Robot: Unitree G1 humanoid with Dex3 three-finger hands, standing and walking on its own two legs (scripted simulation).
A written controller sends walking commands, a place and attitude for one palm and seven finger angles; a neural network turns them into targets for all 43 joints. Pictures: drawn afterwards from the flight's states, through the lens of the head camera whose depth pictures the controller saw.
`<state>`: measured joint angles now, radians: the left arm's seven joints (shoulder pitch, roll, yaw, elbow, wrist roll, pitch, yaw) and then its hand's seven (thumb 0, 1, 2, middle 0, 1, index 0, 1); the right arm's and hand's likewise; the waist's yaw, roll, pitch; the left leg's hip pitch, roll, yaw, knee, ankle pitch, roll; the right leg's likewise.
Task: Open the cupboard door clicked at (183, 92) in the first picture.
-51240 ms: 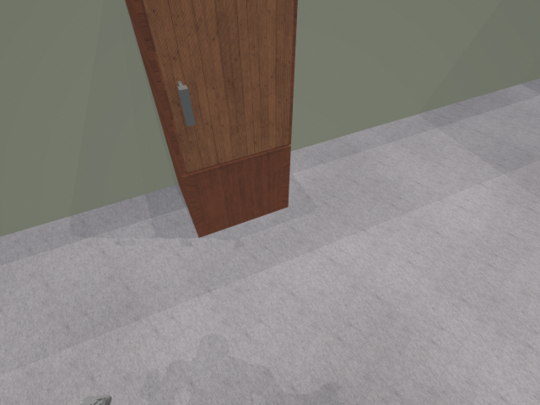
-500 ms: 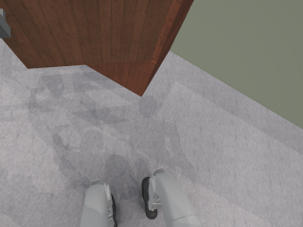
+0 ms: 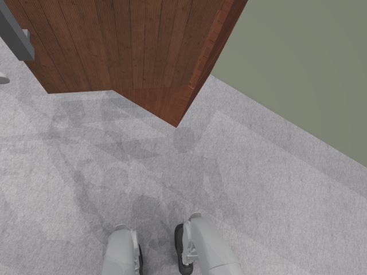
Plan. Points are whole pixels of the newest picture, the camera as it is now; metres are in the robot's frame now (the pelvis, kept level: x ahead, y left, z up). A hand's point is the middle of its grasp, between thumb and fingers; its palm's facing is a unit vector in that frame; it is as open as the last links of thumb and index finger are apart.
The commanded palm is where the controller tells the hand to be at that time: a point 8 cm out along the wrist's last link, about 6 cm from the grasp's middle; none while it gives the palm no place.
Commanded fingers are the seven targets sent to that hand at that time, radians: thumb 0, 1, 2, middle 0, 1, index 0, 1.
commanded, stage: slide the fingers in behind the handle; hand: left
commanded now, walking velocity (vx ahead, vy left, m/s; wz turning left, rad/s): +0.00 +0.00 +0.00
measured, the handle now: (10, 21) +0.59 +0.26 +0.06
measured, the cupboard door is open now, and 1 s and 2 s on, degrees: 40 39 39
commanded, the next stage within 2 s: close the thumb around the handle in 1.70 s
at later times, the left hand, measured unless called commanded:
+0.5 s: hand out of the picture +0.53 +0.29 +0.06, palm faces +0.06 -1.00 -0.03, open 14.0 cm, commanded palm +0.52 +0.30 +0.06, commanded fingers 0.00 -0.50 0.30 -0.30 -1.20 -0.30 -1.20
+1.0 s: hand (6, 46) +0.54 +0.26 +0.06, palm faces +0.06 -1.00 -0.02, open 14.0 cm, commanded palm +0.52 +0.28 +0.06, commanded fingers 0.00 -0.50 0.30 -0.30 -1.20 -0.30 -1.20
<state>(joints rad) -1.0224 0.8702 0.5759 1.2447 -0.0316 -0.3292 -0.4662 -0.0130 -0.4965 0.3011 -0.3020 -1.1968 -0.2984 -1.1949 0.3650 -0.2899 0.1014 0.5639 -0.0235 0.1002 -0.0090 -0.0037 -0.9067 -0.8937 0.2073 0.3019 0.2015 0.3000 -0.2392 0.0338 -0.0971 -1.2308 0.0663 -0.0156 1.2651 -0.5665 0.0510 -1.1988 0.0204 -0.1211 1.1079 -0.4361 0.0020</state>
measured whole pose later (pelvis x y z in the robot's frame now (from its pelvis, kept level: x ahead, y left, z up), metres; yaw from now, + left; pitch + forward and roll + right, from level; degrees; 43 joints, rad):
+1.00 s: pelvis +0.00 +0.00 +0.00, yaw +0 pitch +30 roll -7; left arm -1.00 0.75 0.52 1.20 -0.06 -0.35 -0.39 -0.01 -0.50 0.30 -0.30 -1.20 -0.30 -1.20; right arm 0.38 -0.28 0.08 0.60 -0.03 0.10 0.00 0.00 -0.91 -0.89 0.21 0.30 0.20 0.30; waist -0.23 0.04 -0.11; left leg -1.22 0.06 -0.01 1.26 -0.56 0.05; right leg -1.20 0.02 -0.11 1.11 -0.44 0.00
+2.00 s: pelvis +0.00 -0.01 +0.00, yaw +0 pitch +29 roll -6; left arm -1.00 0.69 0.50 1.23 -0.05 -0.39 -0.33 -0.01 -0.33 0.37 -0.31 -1.22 -0.31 -1.21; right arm 0.37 -0.28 0.08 0.60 -0.03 0.09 0.01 0.00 -0.91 -0.89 0.21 0.30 0.20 0.30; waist -0.23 0.04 -0.11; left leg -1.20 0.06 0.00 1.25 -0.57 0.04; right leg -1.19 0.02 -0.10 1.12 -0.44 0.00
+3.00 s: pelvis +0.01 -0.01 +0.02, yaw +0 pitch +25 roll -4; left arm -0.63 0.49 0.45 0.91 -0.16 -0.41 -0.32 0.00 0.65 0.72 -0.31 -1.31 -0.33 -1.34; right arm 0.38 -0.26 0.04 0.57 0.00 0.10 0.02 0.00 -0.91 -0.89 0.21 0.30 0.20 0.30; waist -0.16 0.03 -0.14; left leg -1.04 0.06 0.04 1.15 -0.55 0.04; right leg -1.05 0.02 -0.06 1.05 -0.43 0.00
